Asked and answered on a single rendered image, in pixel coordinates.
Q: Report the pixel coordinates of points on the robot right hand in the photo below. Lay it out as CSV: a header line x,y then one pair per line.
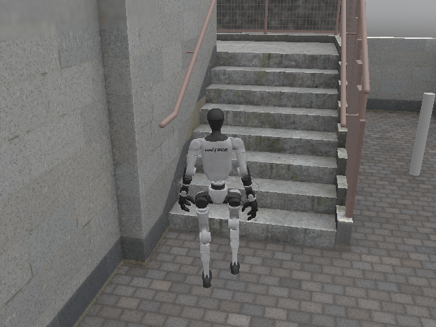
x,y
254,209

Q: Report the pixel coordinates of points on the robot left hand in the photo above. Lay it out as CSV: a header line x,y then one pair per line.
x,y
182,201

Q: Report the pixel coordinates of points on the robot right foot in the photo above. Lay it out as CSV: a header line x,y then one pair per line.
x,y
234,268

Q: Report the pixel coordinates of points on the left robot forearm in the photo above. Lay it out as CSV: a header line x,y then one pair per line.
x,y
185,184

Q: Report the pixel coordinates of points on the robot right upper arm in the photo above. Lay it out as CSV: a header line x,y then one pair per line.
x,y
240,155

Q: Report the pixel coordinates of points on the right robot forearm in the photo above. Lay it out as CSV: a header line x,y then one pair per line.
x,y
248,186

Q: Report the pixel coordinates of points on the robot left upper arm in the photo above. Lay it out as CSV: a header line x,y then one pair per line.
x,y
192,156

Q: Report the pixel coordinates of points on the robot right shin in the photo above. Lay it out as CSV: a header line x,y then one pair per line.
x,y
234,242

